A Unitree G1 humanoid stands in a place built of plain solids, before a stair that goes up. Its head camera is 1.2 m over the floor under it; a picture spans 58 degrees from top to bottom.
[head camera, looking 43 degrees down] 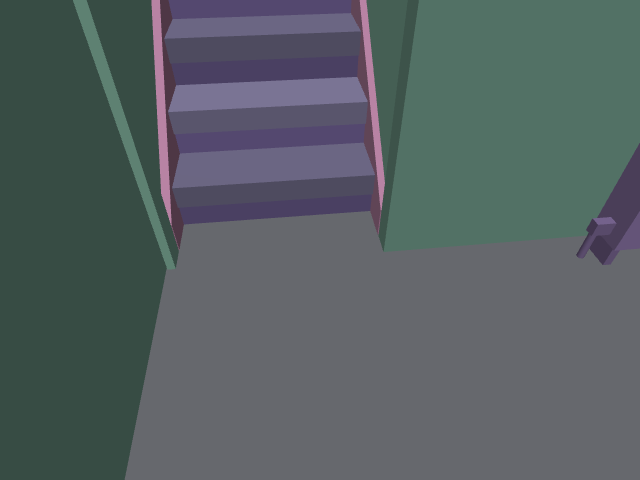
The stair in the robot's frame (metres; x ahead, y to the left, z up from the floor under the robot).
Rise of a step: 0.20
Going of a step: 0.23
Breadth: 0.80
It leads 6 degrees to the left of straight ahead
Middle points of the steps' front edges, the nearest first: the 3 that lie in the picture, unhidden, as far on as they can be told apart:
1.41 0.18 0.20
1.64 0.20 0.41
1.86 0.23 0.61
